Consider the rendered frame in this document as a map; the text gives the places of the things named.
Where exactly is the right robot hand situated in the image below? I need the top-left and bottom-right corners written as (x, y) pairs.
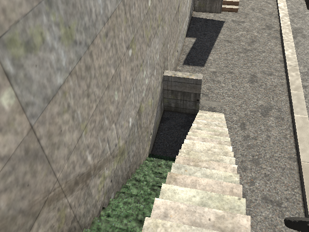
top-left (284, 217), bottom-right (309, 232)

